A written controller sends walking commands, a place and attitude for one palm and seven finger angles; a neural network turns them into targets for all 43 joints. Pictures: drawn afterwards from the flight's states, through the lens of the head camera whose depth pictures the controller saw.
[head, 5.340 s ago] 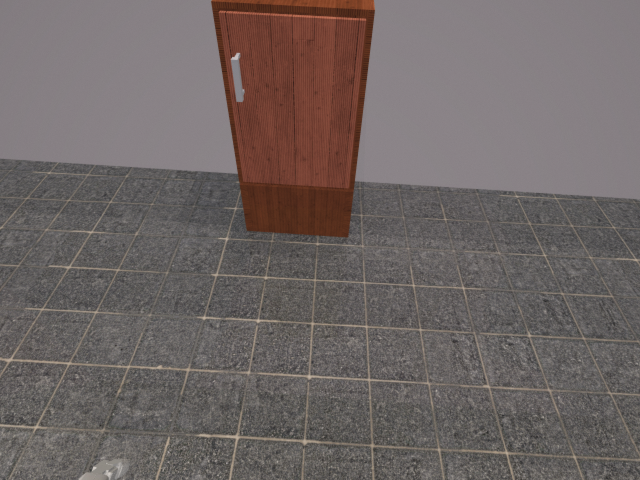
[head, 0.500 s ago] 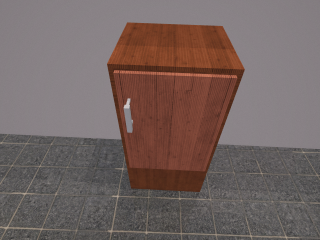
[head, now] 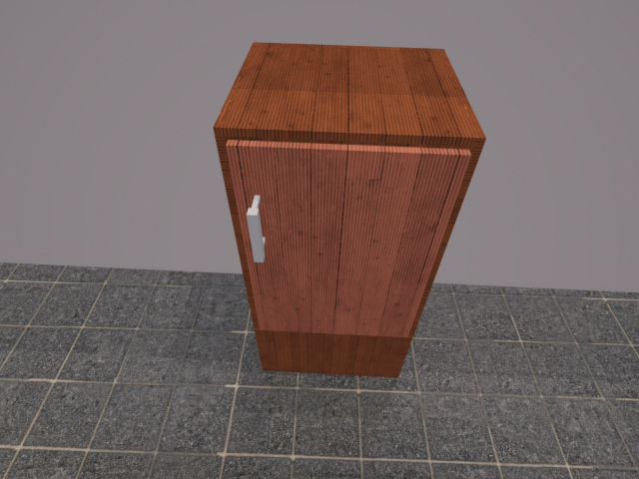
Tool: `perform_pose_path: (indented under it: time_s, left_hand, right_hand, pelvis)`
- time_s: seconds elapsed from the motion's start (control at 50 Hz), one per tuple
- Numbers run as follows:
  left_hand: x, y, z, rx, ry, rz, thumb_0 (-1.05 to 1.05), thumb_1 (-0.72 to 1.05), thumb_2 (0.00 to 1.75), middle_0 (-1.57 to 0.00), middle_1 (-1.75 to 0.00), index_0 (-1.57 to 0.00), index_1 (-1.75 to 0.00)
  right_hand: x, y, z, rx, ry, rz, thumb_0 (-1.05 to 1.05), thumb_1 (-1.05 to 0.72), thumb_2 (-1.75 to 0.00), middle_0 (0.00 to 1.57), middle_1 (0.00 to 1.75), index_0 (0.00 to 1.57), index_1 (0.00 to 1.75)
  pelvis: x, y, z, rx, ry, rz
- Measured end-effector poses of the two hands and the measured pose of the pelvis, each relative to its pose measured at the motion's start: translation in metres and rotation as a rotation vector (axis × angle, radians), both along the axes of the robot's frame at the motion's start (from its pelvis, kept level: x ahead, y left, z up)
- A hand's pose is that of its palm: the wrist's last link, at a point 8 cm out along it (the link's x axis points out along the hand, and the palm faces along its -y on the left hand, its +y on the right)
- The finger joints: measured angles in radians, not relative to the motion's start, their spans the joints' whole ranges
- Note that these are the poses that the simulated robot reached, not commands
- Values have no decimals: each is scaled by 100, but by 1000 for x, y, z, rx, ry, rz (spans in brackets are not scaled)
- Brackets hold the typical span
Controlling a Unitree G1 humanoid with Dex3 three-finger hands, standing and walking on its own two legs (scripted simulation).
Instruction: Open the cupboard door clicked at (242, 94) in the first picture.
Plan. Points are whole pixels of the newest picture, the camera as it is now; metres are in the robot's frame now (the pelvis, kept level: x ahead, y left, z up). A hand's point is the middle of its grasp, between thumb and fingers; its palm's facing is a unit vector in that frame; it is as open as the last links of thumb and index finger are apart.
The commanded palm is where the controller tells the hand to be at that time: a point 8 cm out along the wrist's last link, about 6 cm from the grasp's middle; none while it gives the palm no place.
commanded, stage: look again from close up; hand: left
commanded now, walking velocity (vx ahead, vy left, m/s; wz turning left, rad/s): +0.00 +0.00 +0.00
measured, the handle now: (257, 229) +0.57 +0.15 -0.05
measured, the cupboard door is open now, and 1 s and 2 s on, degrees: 0 0 0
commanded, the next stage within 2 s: raise the hand with hooked fingers in 0.30 s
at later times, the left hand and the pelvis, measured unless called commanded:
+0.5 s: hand out of the picture +0.11 +0.19 -0.12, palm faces +0.21 -0.96 -0.19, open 7.4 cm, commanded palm +0.11 +0.24 -0.07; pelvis +0.01 +0.00 +0.00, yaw +1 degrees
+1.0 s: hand (152, 445) +0.18 +0.23 -0.06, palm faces +0.09 -0.99 -0.07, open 9.6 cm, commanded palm +0.16 +0.28 -0.06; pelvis +0.02 -0.02 -0.11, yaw +6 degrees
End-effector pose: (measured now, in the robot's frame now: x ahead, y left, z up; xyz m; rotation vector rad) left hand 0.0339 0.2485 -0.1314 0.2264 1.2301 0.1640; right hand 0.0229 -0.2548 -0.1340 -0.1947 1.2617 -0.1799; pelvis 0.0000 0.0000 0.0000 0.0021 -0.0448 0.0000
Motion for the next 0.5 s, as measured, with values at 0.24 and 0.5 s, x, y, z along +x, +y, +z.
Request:
perform_pose_path:
  time_s: [0.24, 0.5]
  left_hand:
    - [1, -8, -3, -22, 34, -3, 1, 91, 90, -20, -29, -20, -30]
    - [49, -8, 42, -30, -355, 135, 2, 90, 89, -21, -30, -21, -31]
  right_hand:
    - [-21, 14, -4, 30, 79, -28, 0, -91, -89, 20, 30, 20, 29]
    - [12, 31, 2, 33, -136, 3, 1, -91, -89, 21, 30, 20, 29]
  pelvis:
    - [5, 2, 3, 0, -3, -4]
    - [9, 4, -1, 7, 4, 15]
